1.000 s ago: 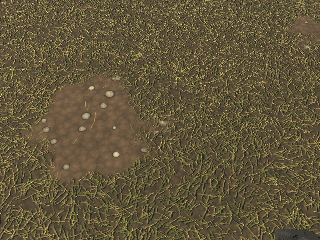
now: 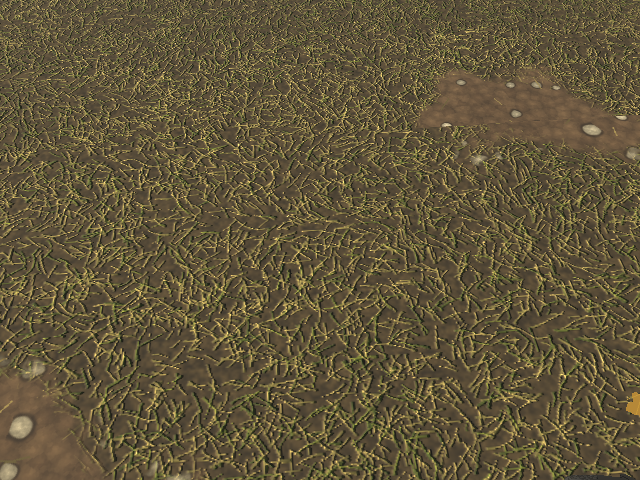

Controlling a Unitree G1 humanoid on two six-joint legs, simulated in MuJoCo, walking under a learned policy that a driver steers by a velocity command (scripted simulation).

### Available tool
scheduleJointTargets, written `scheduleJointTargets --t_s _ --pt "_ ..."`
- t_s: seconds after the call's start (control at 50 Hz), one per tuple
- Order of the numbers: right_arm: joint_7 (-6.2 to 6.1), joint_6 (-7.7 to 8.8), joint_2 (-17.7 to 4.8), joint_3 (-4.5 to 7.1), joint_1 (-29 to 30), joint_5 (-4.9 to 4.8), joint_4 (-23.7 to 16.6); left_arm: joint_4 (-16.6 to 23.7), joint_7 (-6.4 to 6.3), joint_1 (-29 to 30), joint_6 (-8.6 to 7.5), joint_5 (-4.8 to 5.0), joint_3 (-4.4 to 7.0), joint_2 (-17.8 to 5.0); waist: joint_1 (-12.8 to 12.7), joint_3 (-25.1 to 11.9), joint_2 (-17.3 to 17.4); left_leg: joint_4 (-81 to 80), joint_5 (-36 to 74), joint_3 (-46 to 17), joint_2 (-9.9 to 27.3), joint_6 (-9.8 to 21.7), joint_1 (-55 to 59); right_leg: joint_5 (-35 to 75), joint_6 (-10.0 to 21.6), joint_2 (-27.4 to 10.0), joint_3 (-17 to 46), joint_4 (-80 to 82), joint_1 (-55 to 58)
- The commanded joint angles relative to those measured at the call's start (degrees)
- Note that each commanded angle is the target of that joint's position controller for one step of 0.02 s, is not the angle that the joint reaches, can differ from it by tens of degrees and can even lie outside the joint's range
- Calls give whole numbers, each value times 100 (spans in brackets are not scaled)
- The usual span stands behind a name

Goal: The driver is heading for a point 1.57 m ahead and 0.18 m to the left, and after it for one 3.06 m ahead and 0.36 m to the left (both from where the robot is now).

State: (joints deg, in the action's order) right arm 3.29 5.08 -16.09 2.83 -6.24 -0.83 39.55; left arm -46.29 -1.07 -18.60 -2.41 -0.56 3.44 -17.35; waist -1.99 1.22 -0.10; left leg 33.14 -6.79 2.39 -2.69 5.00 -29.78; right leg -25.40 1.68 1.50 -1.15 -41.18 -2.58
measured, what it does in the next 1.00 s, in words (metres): walks ahead: right foot, then left foot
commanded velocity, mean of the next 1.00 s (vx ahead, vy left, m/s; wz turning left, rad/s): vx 0.50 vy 0.00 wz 0.26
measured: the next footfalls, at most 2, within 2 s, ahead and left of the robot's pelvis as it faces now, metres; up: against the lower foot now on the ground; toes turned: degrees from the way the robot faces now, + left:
right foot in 0.44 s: +0.44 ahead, -0.09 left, +0.00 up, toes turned +20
left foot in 0.90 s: +0.58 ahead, +0.24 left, +0.00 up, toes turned +16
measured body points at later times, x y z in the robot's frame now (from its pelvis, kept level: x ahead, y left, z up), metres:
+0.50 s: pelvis +0.29 -0.01 +0.01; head +0.31 -0.01 +0.46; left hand +0.43 +0.28 -0.05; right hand +0.41 -0.28 -0.11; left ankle +0.13 +0.07 -0.67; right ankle +0.40 -0.10 -0.72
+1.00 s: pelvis +0.51 +0.10 +0.02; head +0.54 +0.12 +0.46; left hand +0.45 +0.38 -0.11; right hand +0.78 -0.08 -0.05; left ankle +0.54 +0.22 -0.72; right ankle +0.44 -0.07 -0.64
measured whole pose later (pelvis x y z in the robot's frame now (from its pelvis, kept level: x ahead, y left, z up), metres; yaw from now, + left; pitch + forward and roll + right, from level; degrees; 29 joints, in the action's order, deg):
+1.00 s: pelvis +0.51 +0.10 +0.02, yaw +14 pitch +2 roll +0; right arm 1.1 4.9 -14.5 2.0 -6.1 0.2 36.7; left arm -47.5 -0.1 -22.7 -3.3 2.0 3.1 -17.2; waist -3.2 1.1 -1.2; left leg 30.7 -10.8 1.5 0.5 0.9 -22.0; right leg -25.9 0.3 -0.7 3.9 -60.5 -19.5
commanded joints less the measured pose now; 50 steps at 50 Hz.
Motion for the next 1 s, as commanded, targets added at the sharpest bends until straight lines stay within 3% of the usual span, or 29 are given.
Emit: scheduleJointTargets --t_s 0.02,0.04,0.06,0.08,0.1,0.16,0.26,0.36,0.4,0.42,0.44,0.46,0.48,0.5,0.52,0.54,0.58,0.62,0.68,0.74,0.82,0.86,0.88,0.9,0.92,0.94,0.96,0.98,1.0 --pt "-91 -22 -1046 350 -1836 -78 -27 657 137 -158 -415 89 20 -670 828 -2118 1010 -1450 -1130 -4616 2063 1661 5214 -382 -134 103 980 -4032 -4007" --pt "-131 -47 -916 311 -1553 -24 -119 881 195 458 -510 258 28 -752 843 -1358 621 -1534 -1131 -3854 1890 1416 4522 19 -61 -157 894 -3831 -4234" --pt "-134 -56 -882 288 -1240 18 -177 970 189 753 -560 180 3 -669 640 -732 -33 -1671 -575 -3332 1682 1295 3579 312 -42 -364 785 -3291 -4153" --pt "-155 -48 -775 253 -994 38 -245 990 149 817 -547 32 50 -705 449 -531 -163 -1757 1 -2987 1518 1235 2982 523 -85 -539 762 -2758 -3852" --pt "-176 -59 -761 231 -858 77 -324 1008 141 722 -500 -16 64 -677 277 -413 -3 -1880 424 -2799 1361 1246 2534 598 -146 -599 739 -2540 -3536" --pt "-250 -65 -829 256 -805 36 -326 991 91 535 -352 -55 31 -497 104 -286 224 -2052 1114 -2291 1164 1291 1832 742 -416 -645 549 -1735 -3295" --pt "-384 -163 -1006 319 -1133 -48 -174 1198 97 1549 -358 -32 -82 -221 485 -165 379 -1932 796 -1706 661 848 1260 2699 -622 -297 398 330 -2687" --pt "-421 -280 -956 319 -1497 -89 -37 1331 194 2001 -467 88 24 -460 601 -223 555 -1344 143 -2456 884 651 1934 2627 -480 -69 622 1266 -2358" --pt "-427 -310 -944 331 -1383 -67 -67 1274 203 1718 -518 113 108 -586 384 -248 734 -987 192 -2743 953 542 2098 2211 -284 -74 611 1473 -1953" --pt "-419 -314 -825 294 -1303 -55 -105 1168 178 1294 -542 97 178 -678 138 -413 736 -620 328 -2677 785 405 2004 2238 -121 -125 543 1715 -1313" --pt "-395 -284 -544 192 -1238 -10 -193 1100 132 614 -568 4 264 -897 -203 -995 507 451 204 -2361 519 211 1582 2132 203 -728 1010 1586 -97" --pt "-395 -235 -170 73 -1759 -30 -313 1015 85 -137 -532 -103 382 -1366 -220 -1857 -657 2315 -1347 -1530 -219 -196 10 1630 931 -2006 2813 1643 1941" --pt "-397 -197 -372 55 -2053 -124 -407 809 142 -449 -447 23 409 -1323 -146 -2046 -1893 3530 -2838 -1210 -135 -334 -1297 183 1422 -2725 4745 2145 2378" --pt "-401 -222 -881 183 -1709 -149 -309 919 133 -172 -421 72 282 -814 -270 -1256 -1057 4030 -2369 -1321 208 -397 -1671 -517 1205 -2481 4251 2345 1739" --pt "-397 -254 -953 214 -1224 -78 -371 921 122 40 -379 49 213 -616 -300 -681 -603 4082 -1888 -1120 362 -426 -1643 -135 983 -2179 3390 2405 1037" --pt "-385 -259 -845 207 -996 -12 -429 886 138 249 -357 10 157 -509 -189 -314 -389 3864 -1558 -1048 488 -442 -1484 499 917 -1903 2793 2556 389" --pt "-332 -268 -613 192 -979 -37 -446 792 160 440 -371 -31 94 -359 53 -22 -588 3414 -1241 -995 683 -434 -1053 1257 873 -1538 2031 2855 -356" --pt "-306 -283 -419 141 -989 -37 -423 671 187 422 -417 22 112 -395 133 -23 -627 3012 -1109 -862 698 -468 -910 1774 996 -1457 1609 3054 -553" --pt "-275 -193 -259 34 -503 92 -562 507 194 344 -400 111 166 -642 112 11 -432 1861 -505 -602 825 -529 -858 2542 1157 -1405 1308 3190 -588" --pt "-206 -67 -180 -33 110 63 -644 383 176 158 -313 191 207 -833 -98 56 -413 600 293 -399 637 -604 -264 2701 1035 -1187 953 3133 -773" --pt "-137 29 -397 36 561 -23 -784 185 149 -270 -205 259 240 -969 -170 47 -513 -198 455 -445 434 -573 250 2437 893 -1398 1269 2844 -510" --pt "-141 72 -550 118 281 -29 -719 145 116 -244 -144 262 247 -995 106 -66 -560 -589 363 -418 378 -429 900 2438 723 -1423 1372 2487 -484" --pt "-182 75 -703 210 -174 -1 -574 137 106 -263 -134 238 212 -906 346 -313 -514 -744 283 -340 314 -306 1686 2823 589 -1228 1255 2010 -629" --pt "-248 77 -968 328 -893 74 -444 180 112 -233 -152 177 122 -656 710 -822 -360 -679 304 -652 726 -87 2863 2690 374 -889 992 945 -1110" --pt "-318 31 -1437 440 -1695 210 -397 371 107 -415 -214 67 -33 -153 918 -1720 705 -578 87 -2227 2107 423 4781 1071 -5 -252 466 -1066 -2744" --pt "-287 -38 -1434 440 -1940 186 -272 448 80 -770 -277 209 -72 -102 823 -2184 1859 -1295 -1134 -4101 2791 942 5143 -897 -116 -3 603 -2410 -3874" --pt "-270 -42 -1015 322 -1733 112 -249 411 73 -528 -262 321 87 -641 836 -1471 1177 -1525 -1843 -3791 2567 819 4571 -586 -117 -315 881 -3014 -4292" --pt "-265 -37 -788 245 -1416 69 -249 494 81 -162 -230 327 119 -707 746 -870 955 -1644 -1707 -3010 2365 672 3926 -125 -94 -501 748 -3057 -4396" --pt "-241 -16 -623 191 -1056 103 -237 502 76 -12 -188 260 123 -640 566 -530 698 -1841 -1247 -2484 2134 607 3288 280 -112 -667 691 -2892 -4199"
